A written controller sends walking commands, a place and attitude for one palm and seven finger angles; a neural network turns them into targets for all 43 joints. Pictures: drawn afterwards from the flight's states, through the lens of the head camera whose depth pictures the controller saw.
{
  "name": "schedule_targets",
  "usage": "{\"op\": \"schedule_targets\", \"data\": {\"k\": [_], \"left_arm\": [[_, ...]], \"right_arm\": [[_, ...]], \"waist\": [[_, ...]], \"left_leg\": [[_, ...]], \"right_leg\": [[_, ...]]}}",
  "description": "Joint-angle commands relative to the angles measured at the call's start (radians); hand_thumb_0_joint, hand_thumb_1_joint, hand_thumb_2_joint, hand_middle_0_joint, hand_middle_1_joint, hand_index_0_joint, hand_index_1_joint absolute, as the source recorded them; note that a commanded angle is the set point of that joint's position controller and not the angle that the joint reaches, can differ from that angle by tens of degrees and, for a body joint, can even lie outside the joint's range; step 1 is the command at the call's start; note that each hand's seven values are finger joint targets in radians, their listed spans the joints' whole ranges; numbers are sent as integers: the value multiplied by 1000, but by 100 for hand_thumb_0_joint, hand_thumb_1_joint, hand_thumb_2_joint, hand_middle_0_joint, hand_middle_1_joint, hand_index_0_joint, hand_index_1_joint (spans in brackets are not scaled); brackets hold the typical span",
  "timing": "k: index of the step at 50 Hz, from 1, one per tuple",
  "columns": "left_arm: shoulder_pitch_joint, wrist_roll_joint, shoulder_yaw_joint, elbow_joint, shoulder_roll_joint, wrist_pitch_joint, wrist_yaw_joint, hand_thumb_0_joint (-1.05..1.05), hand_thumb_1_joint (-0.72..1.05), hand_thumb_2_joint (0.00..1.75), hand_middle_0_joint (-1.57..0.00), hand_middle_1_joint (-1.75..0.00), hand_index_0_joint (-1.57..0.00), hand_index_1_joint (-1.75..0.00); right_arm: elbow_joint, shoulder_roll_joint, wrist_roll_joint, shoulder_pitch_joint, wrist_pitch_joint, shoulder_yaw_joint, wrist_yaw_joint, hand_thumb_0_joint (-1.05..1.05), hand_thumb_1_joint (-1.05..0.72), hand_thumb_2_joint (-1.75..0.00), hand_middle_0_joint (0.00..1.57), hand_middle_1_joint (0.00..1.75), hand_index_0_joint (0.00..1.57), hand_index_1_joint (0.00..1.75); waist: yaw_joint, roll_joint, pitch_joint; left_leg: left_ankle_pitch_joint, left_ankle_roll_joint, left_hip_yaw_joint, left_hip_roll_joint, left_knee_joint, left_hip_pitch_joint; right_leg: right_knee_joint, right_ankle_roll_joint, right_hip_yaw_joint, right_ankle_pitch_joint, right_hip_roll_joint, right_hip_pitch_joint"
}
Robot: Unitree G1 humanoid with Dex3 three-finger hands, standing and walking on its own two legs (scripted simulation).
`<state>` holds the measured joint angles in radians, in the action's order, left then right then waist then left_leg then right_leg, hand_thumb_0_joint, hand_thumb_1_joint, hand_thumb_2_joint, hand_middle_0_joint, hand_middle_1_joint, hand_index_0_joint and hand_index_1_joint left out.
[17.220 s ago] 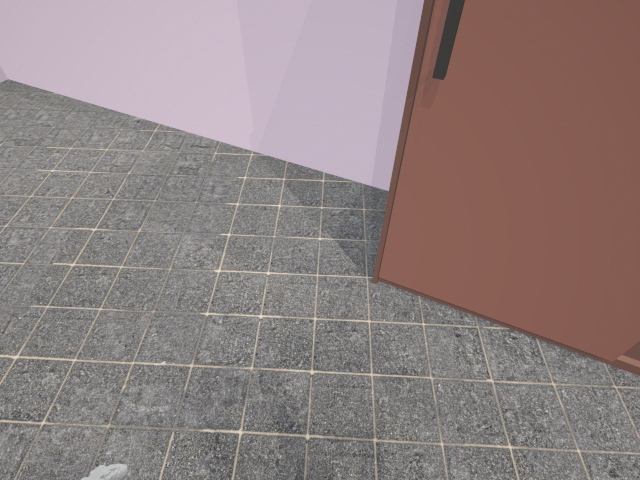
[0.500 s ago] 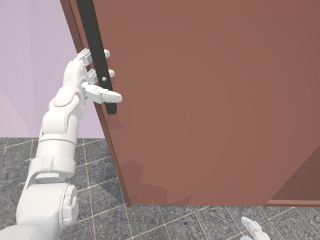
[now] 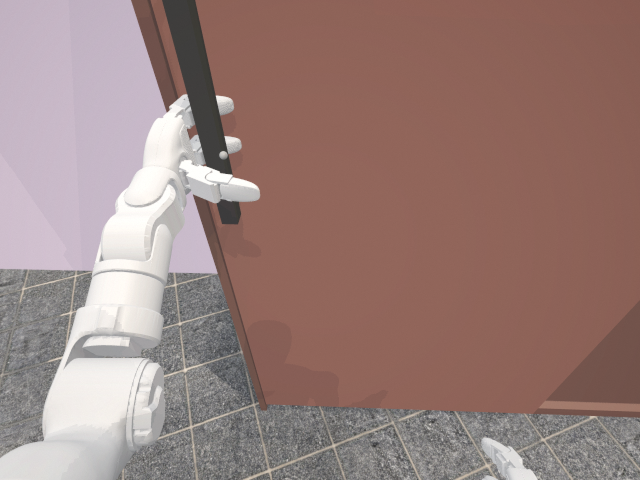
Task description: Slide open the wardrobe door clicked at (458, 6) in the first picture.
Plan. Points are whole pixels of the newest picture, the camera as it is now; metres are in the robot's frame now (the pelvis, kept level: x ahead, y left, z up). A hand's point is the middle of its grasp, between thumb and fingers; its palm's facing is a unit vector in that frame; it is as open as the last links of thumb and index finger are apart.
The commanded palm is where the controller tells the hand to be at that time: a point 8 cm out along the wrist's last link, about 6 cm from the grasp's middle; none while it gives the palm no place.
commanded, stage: grip the handle and tug to test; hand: left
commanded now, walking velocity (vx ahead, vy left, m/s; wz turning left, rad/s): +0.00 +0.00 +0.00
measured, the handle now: (211, 110) +0.48 +0.17 +0.25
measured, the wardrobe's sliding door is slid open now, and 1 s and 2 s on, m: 0.00 0.00 0.00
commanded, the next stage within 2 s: tug the door sideways, standing still in 1.48 s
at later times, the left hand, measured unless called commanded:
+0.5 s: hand (224, 152) +0.43 +0.14 +0.23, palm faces +0.05 -1.00 -0.01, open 9.7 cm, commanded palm +0.40 +0.18 +0.22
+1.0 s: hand (223, 151) +0.43 +0.15 +0.23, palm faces +0.03 -1.00 +0.00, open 5.9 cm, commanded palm +0.41 +0.19 +0.22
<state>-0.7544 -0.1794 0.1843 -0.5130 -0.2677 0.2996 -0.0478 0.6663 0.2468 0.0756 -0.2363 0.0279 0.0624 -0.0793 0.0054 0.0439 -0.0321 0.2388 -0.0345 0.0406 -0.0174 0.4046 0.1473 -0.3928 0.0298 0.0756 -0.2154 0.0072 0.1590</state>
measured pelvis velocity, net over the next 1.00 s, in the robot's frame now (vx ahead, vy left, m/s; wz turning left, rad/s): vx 0.00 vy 0.00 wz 0.01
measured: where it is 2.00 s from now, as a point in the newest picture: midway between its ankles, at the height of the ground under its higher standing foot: outside the picture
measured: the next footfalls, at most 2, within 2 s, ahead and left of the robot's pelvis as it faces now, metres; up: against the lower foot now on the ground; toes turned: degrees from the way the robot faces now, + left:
none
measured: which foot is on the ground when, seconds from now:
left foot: down 0.00-1.00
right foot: down 0.00-1.00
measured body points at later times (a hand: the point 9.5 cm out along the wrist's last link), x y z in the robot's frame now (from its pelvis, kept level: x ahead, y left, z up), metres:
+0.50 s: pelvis +0.00 +0.00 +0.00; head -0.01 -0.02 +0.45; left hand +0.42 +0.20 +0.23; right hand +0.15 -0.23 -0.11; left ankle -0.01 +0.10 -0.74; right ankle +0.00 -0.10 -0.74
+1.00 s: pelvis +0.00 +0.00 +0.00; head -0.01 -0.01 +0.45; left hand +0.42 +0.20 +0.23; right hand +0.16 -0.23 -0.10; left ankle -0.01 +0.10 -0.74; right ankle +0.00 -0.10 -0.74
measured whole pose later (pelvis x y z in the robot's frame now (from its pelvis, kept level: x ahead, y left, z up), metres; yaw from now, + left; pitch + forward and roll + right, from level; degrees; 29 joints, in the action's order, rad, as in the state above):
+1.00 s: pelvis +0.00 +0.00 +0.00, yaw +1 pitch +0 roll +0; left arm -0.81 -0.18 0.17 -0.58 -0.26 0.28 -0.06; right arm 0.68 0.24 0.07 -0.23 0.03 0.06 -0.08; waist 0.02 0.04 -0.04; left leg 0.25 -0.04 0.03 -0.02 0.42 0.17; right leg -0.41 0.03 0.09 -0.23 0.00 0.18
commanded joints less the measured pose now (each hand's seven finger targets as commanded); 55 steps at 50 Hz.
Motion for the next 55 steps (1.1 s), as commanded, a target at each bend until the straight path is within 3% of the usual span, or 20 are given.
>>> {"op": "schedule_targets", "data": {"k": [1,2,4,6,10,12,14,15,21,27,30,33,34,35,40,43,44,48,49,55], "left_arm": [[-589,-15,1,211,-135,-69,-10,0,-50,30,-30,-120,-30,-120],[-594,-12,-16,212,-113,-73,-12,0,-50,30,-30,-120,-30,-120],[-541,-9,20,194,-148,-79,-10,0,-45,32,-30,-121,-30,-121],[-578,-11,-11,182,-119,-82,-17,0,-36,36,-32,-122,-32,-122],[-582,-9,5,199,-137,-95,-14,0,-17,44,-33,-125,-33,-125],[-572,-10,-16,200,-110,-93,-20,0,-8,48,-35,-126,-35,-126],[-549,-9,8,177,-139,-92,-19,0,1,52,-35,-127,-35,-127],[-580,-8,-17,194,-120,-93,-22,0,6,54,-36,-128,-36,-128],[-624,-4,-50,187,-81,-94,-15,0,34,66,-39,-132,-39,-132],[-610,-7,-38,198,-92,-99,-18,0,62,78,-42,-136,-42,-136],[-615,-11,-69,202,-53,-101,-22,0,76,84,-44,-138,-44,-138],[-592,-13,-13,189,-108,-96,-22,0,90,90,-45,-140,-45,-140],[-570,-8,4,194,-137,-102,-23,0,90,90,-45,-140,-45,-140],[-577,-12,-25,211,-99,-102,-27,0,90,90,-45,-140,-45,-140],[-594,-9,-49,213,-73,-94,-23,0,90,90,-45,-140,-45,-140],[-598,-9,-38,186,-82,-83,-22,0,90,90,-45,-140,-45,-140],[-573,-9,-7,156,-118,-82,-20,0,90,90,-45,-140,-45,-140],[-623,-6,-11,142,-124,-80,-23,0,90,90,-45,-140,-45,-140],[-587,-3,18,135,-155,-83,-21,0,90,90,-45,-140,-45,-140],[-564,-10,22,164,-153,-99,-28,0,90,90,-45,-140,-45,-140]], "right_arm": [[-133,115,0,101,58,-41,-10,0,-90,-90,20,30,20,30],[-132,111,0,100,61,-41,-8,0,-90,-90,20,30,20,30],[-133,116,-3,95,60,-46,-6,0,-90,-90,20,30,20,30],[-131,112,-1,92,61,-42,-6,0,-90,-90,20,30,20,30],[-135,113,-1,92,62,-44,-3,0,-90,-90,20,30,20,30],[-136,109,0,96,64,-42,0,0,-90,-90,20,30,20,30],[-134,116,0,92,60,-44,-1,0,-90,-90,20,30,20,30],[-136,114,1,94,60,-42,-2,0,-90,-90,20,30,20,30],[-128,111,1,89,66,-43,-2,0,-90,-90,20,30,20,30],[-126,110,0,92,68,-44,1,0,-90,-90,20,30,20,30],[-128,109,0,97,69,-43,3,0,-90,-90,20,30,20,30],[-126,111,-4,90,69,-43,3,0,-90,-90,20,30,20,30],[-128,117,-5,93,65,-45,3,0,-90,-90,20,30,20,30],[-135,110,-2,101,64,-41,4,0,-90,-90,20,30,20,30],[-135,108,-1,103,62,-41,5,0,-90,-90,20,30,20,30],[-130,109,-3,98,59,-41,2,0,-90,-90,20,30,20,30],[-126,114,-4,94,56,-43,0,0,-90,-90,20,30,20,30],[-123,110,-3,89,55,-40,-5,0,-90,-90,20,30,20,30],[-125,116,-5,88,53,-44,-5,0,-90,-90,20,30,20,30],[-141,112,-2,93,53,-41,0,0,-90,-90,20,30,20,30]], "waist": [[-34,-55,-260],[-35,-36,-269],[-19,-52,-290],[-33,-62,-267],[-27,-46,-285],[-27,-31,-284],[-21,-57,-272],[-31,-28,-274],[-44,-35,-271],[-35,-46,-303],[-39,-29,-291],[-25,-53,-300],[-17,-51,-312],[-21,-48,-302],[-29,-17,-288],[-34,-60,-277],[-25,-71,-266],[-38,-52,-262],[-24,-60,-273],[-15,-57,-295]], "left_leg": [[-241,-7,-68,20,-31,-113],[-253,-7,-67,20,-27,-124],[-281,-8,-65,20,-22,-127],[-265,-10,-65,19,-22,-113],[-275,-9,-67,18,-21,-122],[-277,-7,-67,18,-20,-122],[-274,-8,-67,20,-21,-113],[-276,-8,-66,19,-21,-117],[-258,-4,-78,22,-20,-131],[-286,-5,-74,19,-10,-136],[-293,-2,-76,20,-9,-146],[-295,-5,-74,16,-7,-126],[-316,-3,-75,18,-10,-130],[-320,-5,-72,18,-10,-127],[-314,0,-77,21,-8,-139],[-289,-4,-74,19,-10,-120],[-276,-4,-75,19,-13,-107],[-252,-8,-72,15,-12,-97],[-265,-8,-71,17,-12,-96],[-278,-7,-71,17,-15,-95]], "right_leg": [[45,5,-49,225,-2,-18],[39,7,-48,235,-1,-13],[36,7,-48,258,0,-33],[36,5,-47,257,-1,-21],[35,7,-49,260,-1,-27],[30,9,-48,265,-1,-24],[34,8,-46,257,1,-28],[32,9,-47,261,-2,-23],[32,9,-42,227,1,9],[23,9,-45,265,1,-11],[22,10,-40,262,1,5],[19,11,-43,280,2,-20],[18,12,-41,291,0,-39],[16,12,-40,299,0,-37],[16,12,-39,277,1,-6],[20,9,-40,268,2,-7],[26,10,-39,253,2,-12],[31,8,-45,242,-1,-1],[31,9,-44,249,-2,-19],[22,11,-45,264,-2,-41]]}}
